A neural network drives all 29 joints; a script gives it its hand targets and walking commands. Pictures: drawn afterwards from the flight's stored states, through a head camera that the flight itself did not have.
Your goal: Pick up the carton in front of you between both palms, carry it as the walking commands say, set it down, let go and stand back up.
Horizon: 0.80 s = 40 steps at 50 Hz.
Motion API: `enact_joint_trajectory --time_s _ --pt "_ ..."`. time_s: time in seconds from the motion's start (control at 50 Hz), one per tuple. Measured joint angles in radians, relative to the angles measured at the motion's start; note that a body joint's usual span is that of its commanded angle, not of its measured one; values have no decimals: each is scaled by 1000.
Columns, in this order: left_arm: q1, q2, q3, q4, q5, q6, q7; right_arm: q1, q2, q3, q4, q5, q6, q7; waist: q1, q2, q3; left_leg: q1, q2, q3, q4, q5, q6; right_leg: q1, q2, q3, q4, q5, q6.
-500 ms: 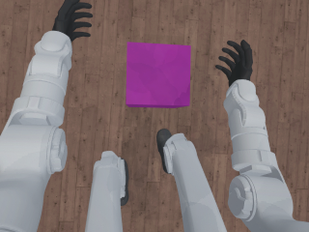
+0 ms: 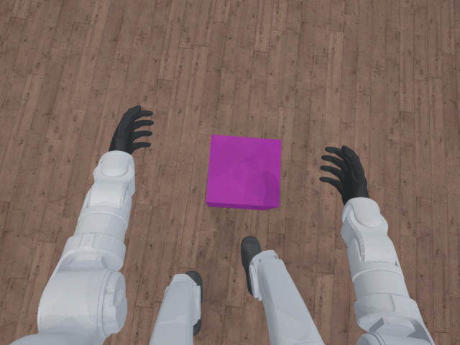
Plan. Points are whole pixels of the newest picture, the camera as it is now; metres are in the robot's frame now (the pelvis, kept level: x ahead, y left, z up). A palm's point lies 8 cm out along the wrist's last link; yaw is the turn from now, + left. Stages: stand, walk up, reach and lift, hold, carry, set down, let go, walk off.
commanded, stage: let go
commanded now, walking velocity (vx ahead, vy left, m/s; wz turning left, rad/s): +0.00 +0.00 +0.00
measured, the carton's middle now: (240, 176) +0.44 -0.11 -0.55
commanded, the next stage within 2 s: stand in 1.12 s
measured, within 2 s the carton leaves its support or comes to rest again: neither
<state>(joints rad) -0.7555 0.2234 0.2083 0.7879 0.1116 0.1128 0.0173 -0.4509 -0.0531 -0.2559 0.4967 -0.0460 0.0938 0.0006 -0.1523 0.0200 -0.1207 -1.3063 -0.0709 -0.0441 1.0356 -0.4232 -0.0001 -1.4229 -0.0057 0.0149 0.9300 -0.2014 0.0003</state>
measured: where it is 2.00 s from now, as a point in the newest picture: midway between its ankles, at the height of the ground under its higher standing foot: (223, 294)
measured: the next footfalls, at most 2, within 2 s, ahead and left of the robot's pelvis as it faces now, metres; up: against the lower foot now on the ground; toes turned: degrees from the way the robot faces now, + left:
none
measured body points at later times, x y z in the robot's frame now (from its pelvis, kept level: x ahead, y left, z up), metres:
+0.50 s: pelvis +0.07 -0.01 +0.09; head +0.17 +0.00 +0.52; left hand +0.33 +0.19 -0.01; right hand +0.23 -0.26 +0.01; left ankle +0.01 +0.12 -0.64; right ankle +0.10 -0.12 -0.64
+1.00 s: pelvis +0.07 +0.01 +0.09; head +0.08 +0.00 +0.54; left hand +0.25 +0.23 +0.02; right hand +0.23 -0.24 +0.02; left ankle +0.01 +0.12 -0.64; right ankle +0.10 -0.12 -0.64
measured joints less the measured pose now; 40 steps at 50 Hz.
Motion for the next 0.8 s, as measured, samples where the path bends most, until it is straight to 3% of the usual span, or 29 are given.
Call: enact_joint_trajectory --time_s 0.1,0.18,0.46,0.66,0.8 --pt "223 -55 0 -117 -15 -21 49 162 -62 77 -29 10 -15 57 17 -15 44 206 5 -15 -111 16 -7 201 1 -12 -89 -1 -10" --pt "360 -64 -19 -165 -35 -46 56 273 -108 139 -49 34 -31 83 28 -25 76 370 18 -22 -185 18 -10 358 11 -17 -147 -7 -17" --pt "716 -43 -88 -221 -55 -116 3 639 -146 245 -148 87 -62 73 54 -47 142 879 62 -22 -449 44 -9 846 46 -13 -370 -1 -25" --pt "919 -32 -139 -306 -85 -90 -49 684 -166 225 -95 75 -45 68 125 -2 173 1136 62 -13 -581 75 10 1108 44 -1 -508 31 -6" --pt "988 -15 -165 -346 -111 -47 -78 679 -166 213 -81 49 -4 64 152 23 197 1241 50 -17 -604 76 25 1211 30 -2 -522 23 6"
